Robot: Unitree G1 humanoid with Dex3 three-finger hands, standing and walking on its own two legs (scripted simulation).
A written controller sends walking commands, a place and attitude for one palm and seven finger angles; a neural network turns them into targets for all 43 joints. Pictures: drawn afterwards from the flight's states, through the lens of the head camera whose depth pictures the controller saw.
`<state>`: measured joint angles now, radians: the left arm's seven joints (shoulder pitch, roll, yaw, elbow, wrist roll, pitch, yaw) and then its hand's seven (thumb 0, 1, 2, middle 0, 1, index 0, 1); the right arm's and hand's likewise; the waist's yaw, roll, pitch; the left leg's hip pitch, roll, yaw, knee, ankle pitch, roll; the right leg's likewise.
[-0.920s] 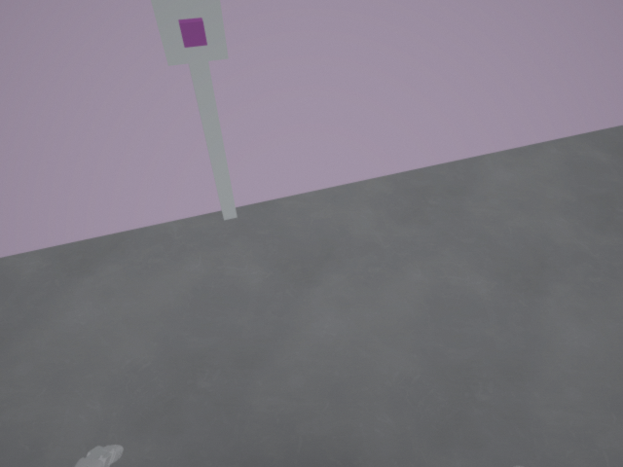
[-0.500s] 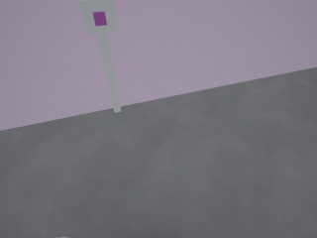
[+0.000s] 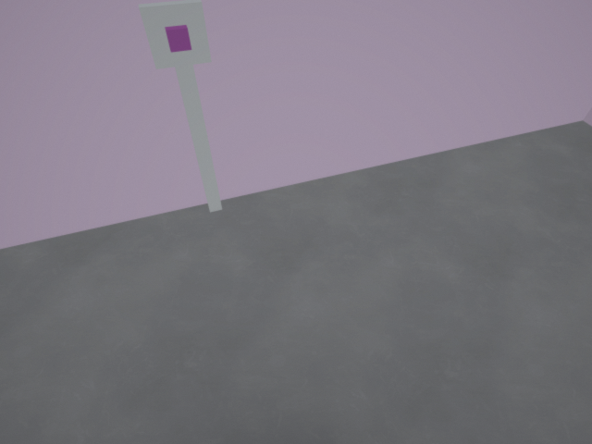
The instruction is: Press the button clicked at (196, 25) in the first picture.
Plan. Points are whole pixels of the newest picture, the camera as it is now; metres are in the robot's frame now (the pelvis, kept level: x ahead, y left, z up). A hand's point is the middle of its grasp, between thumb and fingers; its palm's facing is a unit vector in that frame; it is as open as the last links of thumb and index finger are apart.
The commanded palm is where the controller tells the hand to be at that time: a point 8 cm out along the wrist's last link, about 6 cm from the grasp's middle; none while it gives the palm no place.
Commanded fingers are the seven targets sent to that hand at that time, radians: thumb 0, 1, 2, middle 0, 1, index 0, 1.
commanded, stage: look at it before walking up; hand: left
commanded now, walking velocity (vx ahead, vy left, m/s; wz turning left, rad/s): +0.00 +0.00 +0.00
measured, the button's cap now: (178, 38) +1.20 +0.43 +0.03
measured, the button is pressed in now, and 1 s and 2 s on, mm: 0 0 0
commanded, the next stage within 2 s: walk to a spot facing it in 0.52 s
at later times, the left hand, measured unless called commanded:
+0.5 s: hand out of the picture +0.08 +0.25 -0.16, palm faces -0.05 -0.94 -0.33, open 7.4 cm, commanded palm none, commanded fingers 0.00 0.90 0.90 -0.20 -0.30 -0.20 -0.30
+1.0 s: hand out of the picture +0.03 +0.20 -0.20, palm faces -0.01 -0.99 -0.16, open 7.4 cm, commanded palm none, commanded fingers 0.00 0.90 0.90 -0.20 -0.30 -0.20 -0.30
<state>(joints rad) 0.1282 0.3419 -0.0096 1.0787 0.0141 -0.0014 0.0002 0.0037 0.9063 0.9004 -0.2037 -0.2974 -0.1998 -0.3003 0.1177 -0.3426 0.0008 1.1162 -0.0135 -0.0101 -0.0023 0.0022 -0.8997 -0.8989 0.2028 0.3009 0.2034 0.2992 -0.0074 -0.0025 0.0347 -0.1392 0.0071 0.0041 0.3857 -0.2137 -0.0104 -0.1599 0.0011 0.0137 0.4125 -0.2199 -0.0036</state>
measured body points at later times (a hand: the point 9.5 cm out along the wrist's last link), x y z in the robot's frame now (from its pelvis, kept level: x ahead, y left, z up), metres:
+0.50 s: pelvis +0.00 +0.00 +0.00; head +0.00 +0.00 +0.45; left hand +0.08 +0.29 -0.13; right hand +0.07 -0.30 -0.13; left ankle +0.00 +0.13 -0.74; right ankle +0.00 -0.12 -0.74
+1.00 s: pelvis +0.07 +0.02 -0.02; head +0.07 +0.03 +0.43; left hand +0.03 +0.25 -0.19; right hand +0.04 -0.23 -0.17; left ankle +0.00 +0.13 -0.74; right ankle +0.00 -0.12 -0.74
